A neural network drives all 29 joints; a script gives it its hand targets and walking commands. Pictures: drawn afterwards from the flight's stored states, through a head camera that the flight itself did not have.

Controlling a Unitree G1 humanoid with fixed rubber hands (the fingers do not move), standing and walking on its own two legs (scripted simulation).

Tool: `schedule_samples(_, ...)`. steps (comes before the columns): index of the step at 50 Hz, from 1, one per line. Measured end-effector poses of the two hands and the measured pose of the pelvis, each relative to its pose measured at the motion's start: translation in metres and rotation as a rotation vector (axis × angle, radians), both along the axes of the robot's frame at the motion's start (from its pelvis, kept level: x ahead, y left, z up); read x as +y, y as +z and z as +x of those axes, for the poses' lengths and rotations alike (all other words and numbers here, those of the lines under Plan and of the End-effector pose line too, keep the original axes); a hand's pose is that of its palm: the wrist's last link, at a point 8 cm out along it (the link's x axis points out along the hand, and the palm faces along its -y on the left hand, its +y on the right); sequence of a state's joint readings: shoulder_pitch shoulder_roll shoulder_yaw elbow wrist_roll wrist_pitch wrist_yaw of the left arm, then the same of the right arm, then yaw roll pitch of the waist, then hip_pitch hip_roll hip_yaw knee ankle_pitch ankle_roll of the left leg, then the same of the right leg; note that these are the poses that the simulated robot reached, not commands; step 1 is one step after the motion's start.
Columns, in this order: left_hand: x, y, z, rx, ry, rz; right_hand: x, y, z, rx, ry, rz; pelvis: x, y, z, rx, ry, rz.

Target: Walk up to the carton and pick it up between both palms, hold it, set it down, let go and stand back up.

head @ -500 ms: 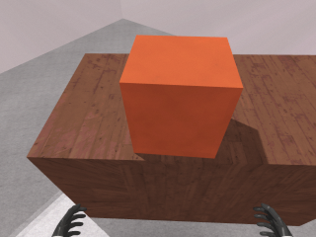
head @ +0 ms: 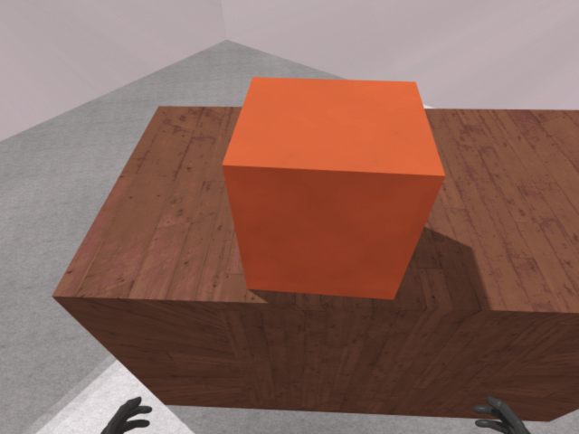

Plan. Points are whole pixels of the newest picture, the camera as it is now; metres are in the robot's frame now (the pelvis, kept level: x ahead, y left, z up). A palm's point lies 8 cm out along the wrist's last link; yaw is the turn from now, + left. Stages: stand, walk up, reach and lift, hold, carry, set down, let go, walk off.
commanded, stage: stand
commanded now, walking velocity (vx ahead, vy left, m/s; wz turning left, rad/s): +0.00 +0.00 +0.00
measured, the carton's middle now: (325, 192) +0.47 -0.03 +0.07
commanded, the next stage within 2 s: walk up in 1.62 s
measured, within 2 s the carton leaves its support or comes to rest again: neither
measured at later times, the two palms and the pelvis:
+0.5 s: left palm out of the picture +0.08 +0.29 -0.10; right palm out of the picture +0.08 -0.29 -0.10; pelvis -0.01 +0.00 +0.01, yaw +0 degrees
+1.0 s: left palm out of the picture +0.05 +0.29 -0.10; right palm out of the picture +0.05 -0.29 -0.10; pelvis -0.02 +0.00 +0.01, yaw -1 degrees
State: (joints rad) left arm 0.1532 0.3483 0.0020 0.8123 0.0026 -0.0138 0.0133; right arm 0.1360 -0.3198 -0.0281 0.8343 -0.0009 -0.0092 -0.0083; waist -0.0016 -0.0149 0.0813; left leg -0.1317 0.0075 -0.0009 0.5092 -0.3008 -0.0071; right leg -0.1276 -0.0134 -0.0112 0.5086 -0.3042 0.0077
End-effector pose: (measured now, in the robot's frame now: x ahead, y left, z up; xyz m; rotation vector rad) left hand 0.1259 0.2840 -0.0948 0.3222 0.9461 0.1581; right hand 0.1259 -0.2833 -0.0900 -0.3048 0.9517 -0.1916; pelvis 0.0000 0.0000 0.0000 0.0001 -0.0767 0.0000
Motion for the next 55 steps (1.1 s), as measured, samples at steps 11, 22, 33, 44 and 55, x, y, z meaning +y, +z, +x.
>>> schedule_samples(11, 0.006, -0.001, -0.018, 0.055, 0.028, 0.008, 0.000, -0.003, -0.016, 0.045, -0.023, 0.007, 0.001, 0.005, -0.004, -0.005, -0.002, 0.001)
schedule_samples(22, 0.010, -0.004, -0.039, 0.109, 0.056, 0.008, -0.003, -0.007, -0.038, 0.100, -0.047, 0.006, 0.002, 0.009, -0.011, -0.004, -0.003, 0.001)
schedule_samples(33, 0.009, -0.008, -0.058, 0.157, 0.072, 0.008, -0.004, -0.011, -0.058, 0.142, -0.066, 0.013, 0.001, 0.011, -0.018, -0.002, -0.007, 0.003)
schedule_samples(44, 0.007, -0.010, -0.069, 0.181, 0.079, 0.001, -0.008, -0.013, -0.074, 0.179, -0.077, 0.008, -0.001, 0.011, -0.023, 0.004, -0.009, 0.003)
schedule_samples(55, 0.008, -0.010, -0.072, 0.193, 0.080, 0.010, -0.010, -0.012, -0.073, 0.173, -0.079, 0.007, -0.002, 0.011, -0.024, 0.010, -0.011, 0.004)
